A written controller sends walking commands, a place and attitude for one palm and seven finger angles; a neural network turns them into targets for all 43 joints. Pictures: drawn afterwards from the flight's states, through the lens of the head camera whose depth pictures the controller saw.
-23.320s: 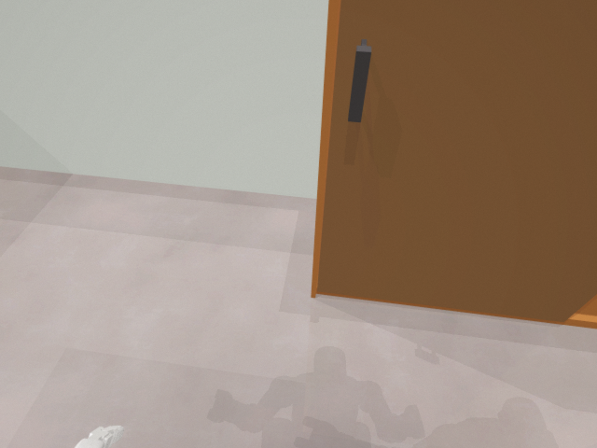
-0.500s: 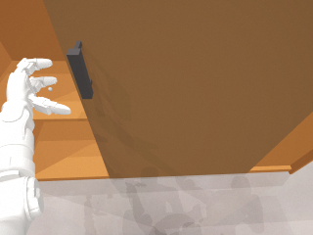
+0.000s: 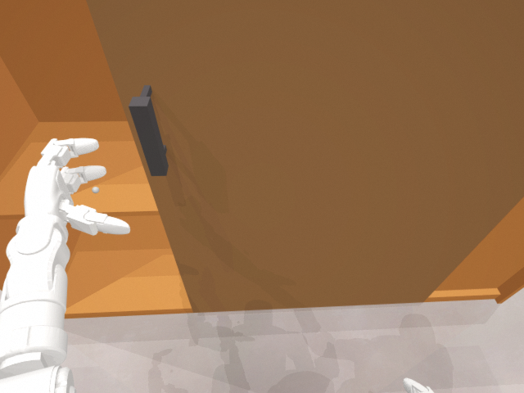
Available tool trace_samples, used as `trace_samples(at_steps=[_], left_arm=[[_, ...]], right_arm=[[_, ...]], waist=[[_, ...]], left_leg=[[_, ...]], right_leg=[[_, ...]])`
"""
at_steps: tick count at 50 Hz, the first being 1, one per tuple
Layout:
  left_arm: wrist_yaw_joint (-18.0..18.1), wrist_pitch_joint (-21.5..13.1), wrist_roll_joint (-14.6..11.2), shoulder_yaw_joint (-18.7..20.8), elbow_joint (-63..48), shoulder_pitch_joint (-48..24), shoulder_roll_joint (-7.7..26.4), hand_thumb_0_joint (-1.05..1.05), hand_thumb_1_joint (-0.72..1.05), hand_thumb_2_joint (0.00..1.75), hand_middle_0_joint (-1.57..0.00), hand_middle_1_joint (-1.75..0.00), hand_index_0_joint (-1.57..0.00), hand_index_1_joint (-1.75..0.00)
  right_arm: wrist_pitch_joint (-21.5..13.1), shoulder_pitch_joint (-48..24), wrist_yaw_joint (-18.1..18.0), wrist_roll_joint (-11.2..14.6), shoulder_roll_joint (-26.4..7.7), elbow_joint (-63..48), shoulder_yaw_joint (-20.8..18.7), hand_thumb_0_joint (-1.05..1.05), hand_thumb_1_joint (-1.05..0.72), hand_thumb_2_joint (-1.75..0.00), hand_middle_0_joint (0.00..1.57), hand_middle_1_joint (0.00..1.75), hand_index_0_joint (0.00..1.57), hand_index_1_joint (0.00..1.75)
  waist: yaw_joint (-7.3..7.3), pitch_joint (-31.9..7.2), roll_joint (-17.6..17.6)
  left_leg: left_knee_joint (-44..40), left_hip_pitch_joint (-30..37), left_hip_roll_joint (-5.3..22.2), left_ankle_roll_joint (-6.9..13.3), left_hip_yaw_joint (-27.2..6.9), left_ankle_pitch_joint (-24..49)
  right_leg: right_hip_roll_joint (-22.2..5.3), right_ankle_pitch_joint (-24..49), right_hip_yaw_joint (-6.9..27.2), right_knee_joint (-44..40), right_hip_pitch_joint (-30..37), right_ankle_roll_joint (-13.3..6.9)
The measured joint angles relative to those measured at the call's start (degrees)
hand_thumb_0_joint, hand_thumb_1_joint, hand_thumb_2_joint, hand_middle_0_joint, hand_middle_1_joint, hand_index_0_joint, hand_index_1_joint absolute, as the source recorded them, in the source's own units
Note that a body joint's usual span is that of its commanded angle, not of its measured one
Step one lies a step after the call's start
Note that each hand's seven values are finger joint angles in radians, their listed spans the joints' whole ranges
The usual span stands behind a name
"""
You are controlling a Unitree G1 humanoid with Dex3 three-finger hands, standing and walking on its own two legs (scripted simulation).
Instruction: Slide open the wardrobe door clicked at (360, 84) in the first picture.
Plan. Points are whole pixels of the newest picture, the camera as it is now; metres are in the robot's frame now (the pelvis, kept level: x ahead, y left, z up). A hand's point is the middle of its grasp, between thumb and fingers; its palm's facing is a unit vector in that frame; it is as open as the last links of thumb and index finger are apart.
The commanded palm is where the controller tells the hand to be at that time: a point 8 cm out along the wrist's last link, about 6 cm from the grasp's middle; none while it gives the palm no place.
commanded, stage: slip the hand off the handle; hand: left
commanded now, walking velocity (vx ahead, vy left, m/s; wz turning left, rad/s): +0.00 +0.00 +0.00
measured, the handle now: (153, 131) +0.50 +0.21 +0.14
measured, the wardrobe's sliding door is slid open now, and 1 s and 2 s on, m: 0.54 0.54 0.54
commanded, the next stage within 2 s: draw the hand back to the body in 0.30 s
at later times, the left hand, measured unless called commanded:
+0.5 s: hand (80, 218) +0.31 +0.26 +0.14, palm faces +0.25 -0.97 -0.01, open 14.7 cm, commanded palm +0.27 +0.30 +0.14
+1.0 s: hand (48, 260) +0.24 +0.26 +0.15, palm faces +0.31 -0.94 -0.13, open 14.3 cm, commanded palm +0.19 +0.29 +0.16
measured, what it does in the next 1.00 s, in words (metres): stands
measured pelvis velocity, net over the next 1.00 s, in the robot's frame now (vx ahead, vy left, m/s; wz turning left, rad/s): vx -0.01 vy -0.03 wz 0.04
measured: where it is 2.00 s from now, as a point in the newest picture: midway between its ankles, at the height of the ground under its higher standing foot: outside the picture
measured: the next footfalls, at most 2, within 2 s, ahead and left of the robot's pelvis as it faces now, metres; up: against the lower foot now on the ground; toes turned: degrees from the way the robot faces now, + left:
none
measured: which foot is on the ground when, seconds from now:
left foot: down 0.00-1.00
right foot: down 0.00-1.00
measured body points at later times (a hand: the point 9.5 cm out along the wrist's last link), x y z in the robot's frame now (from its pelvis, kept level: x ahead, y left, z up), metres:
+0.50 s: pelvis -0.01 -0.02 +0.00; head -0.02 -0.03 +0.45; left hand +0.29 +0.31 +0.14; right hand +0.17 -0.26 -0.08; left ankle +0.03 +0.08 -0.73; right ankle -0.02 -0.12 -0.73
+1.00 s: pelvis -0.01 -0.03 +0.01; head -0.04 -0.04 +0.45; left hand +0.21 +0.31 +0.16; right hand +0.19 -0.25 -0.06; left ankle +0.03 +0.08 -0.73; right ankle -0.02 -0.12 -0.73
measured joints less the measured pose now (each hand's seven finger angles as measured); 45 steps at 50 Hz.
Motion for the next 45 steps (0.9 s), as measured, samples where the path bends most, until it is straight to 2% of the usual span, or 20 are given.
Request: trace_samples(at_steps=[7, 13, 17, 22, 26, 28, 31, 36, 41, 45], left_arm=[[-1.3, 2.6, -1.7, -2.9, -4.2, 2.3, -0.6, -0.02, -0.54, 0.20, -0.25, -1.15, -0.25, -1.15], [-1.0, 3.9, -2.2, -5.8, -6.8, 3.7, -2.7, -0.02, -0.55, 0.20, -0.25, -1.15, -0.25, -1.15], [-0.6, 3.4, -2.2, -4.7, -9.1, 6.6, -3.0, -0.02, -0.55, 0.20, -0.25, -1.15, -0.25, -1.15], [-0.9, 4.0, -2.3, -2.6, -9.2, 7.8, -1.5, -0.02, -0.54, 0.20, -0.25, -1.15, -0.25, -1.15], [-8.5, 2.3, -9.8, 0.8, -8.1, 7.8, -1.1, -0.02, -0.54, 0.20, -0.25, -1.15, -0.25, -1.15], [-11.6, 1.6, -11.0, 1.2, -8.7, 8.7, -0.5, -0.02, -0.54, 0.20, -0.25, -1.15, -0.25, -1.15], [-13.5, 2.4, -11.4, 1.0, -10.2, 10.7, 0.1, -0.02, -0.55, 0.20, -0.25, -1.15, -0.25, -1.15], [-12.8, 6.0, -12.6, 2.4, -14.9, 16.1, -0.8, -0.02, -0.55, 0.20, -0.25, -1.15, -0.25, -1.15], [-11.1, 5.2, -12.7, 3.3, -22.0, 21.3, -2.6, -0.02, -0.55, 0.20, -0.25, -1.15, -0.25, -1.15], [-11.4, 5.2, -13.1, 3.3, -24.6, 22.6, -2.7, -0.02, -0.54, 0.21, -0.25, -1.14, -0.25, -1.14]], right_arm=[[-1.7, -3.2, -1.5, 0.7, -0.6, 0.4, 0.4, 0.01, -0.90, -0.90, 0.21, 0.30, 0.20, 0.30], [-3.3, -5.8, -2.3, 0.7, -1.0, 0.3, 0.8, 0.01, -0.90, -0.90, 0.21, 0.30, 0.20, 0.30], [-3.8, -6.6, -2.1, 0.5, -0.3, 0.1, 1.5, 0.01, -0.90, -0.90, 0.21, 0.30, 0.20, 0.30], [-3.9, -6.3, -2.4, 0.5, 0.2, 0.3, 2.0, 0.01, -0.90, -0.90, 0.21, 0.30, 0.20, 0.30], [-4.9, -5.6, -3.4, 1.0, -0.2, 1.3, 2.5, 0.01, -0.90, -0.90, 0.21, 0.30, 0.21, 0.30], [-5.5, -5.0, -3.7, 1.1, -0.5, 1.4, 2.5, 0.01, -0.90, -0.90, 0.21, 0.30, 0.21, 0.30], [-6.1, -4.2, -3.6, 1.4, -1.0, 0.9, 2.0, 0.01, -0.90, -0.90, 0.21, 0.30, 0.20, 0.30], [-6.4, -4.0, -3.1, 1.7, -1.5, -0.2, 1.4, 0.01, -0.90, -0.90, 0.21, 0.30, 0.20, 0.30], [-7.3, -4.2, -2.9, 1.4, -1.2, -0.4, 1.3, 0.01, -0.90, -0.90, 0.20, 0.30, 0.20, 0.30], [-7.9, -5.2, -3.4, 1.5, -0.9, 0.0, 1.6, 0.01, -0.90, -0.90, 0.20, 0.30, 0.20, 0.30]], waist=[[2.14, 0.4, 0.3], [2.91, 1.0, 0.5], [2.82, 0.6, 0.1], [2.85, 1.0, 0.0], [2.87, 1.5, 0.1], [3.01, 1.1, 0.3], [3.02, 0.5, 0.8], [3.06, 0.2, 1.4], [3.91, 0.0, 1.0], [4.59, 0.2, 0.9]], left_leg=[[-0.2, 1.0, -0.5, -0.3, -1.8, 0.8], [-1.1, 1.9, -0.9, -0.5, -2.4, 1.7], [-2.0, 2.8, -0.5, -1.0, -2.0, 1.9], [-2.2, 3.9, 0.0, -1.5, -2.2, 1.9], [-2.6, 5.1, 0.2, -1.9, -2.6, 1.9], [-2.5, 5.3, 0.3, -2.0, -2.5, 1.7], [-2.5, 5.4, 0.4, -2.0, -2.2, 1.6], [-3.0, 5.7, 0.3, -2.0, -1.7, 1.7], [-3.0, 6.5, 0.4, -2.1, -1.7, 1.6], [-2.7, 7.0, 0.4, -2.1, -2.2, 1.5]], right_leg=[[-0.3, 0.1, -1.8, -0.3, 1.8, -0.3], [-0.6, 0.2, -2.5, -0.4, 2.5, -0.6], [-0.2, 0.4, -2.0, -0.7, 3.0, -1.0], [0.3, 0.3, -2.1, -1.1, 4.1, -1.5], [0.7, 0.4, -2.5, -1.9, 5.6, -1.9], [0.8, 0.3, -2.4, -1.8, 5.8, -1.9], [0.7, 0.1, -2.1, -1.5, 5.5, -1.9], [0.7, 0.0, -1.6, -1.3, 5.4, -1.9], [0.8, -0.1, -1.5, -1.3, 6.2, -1.9], [0.8, 0.0, -2.0, -1.6, 7.2, -1.9]])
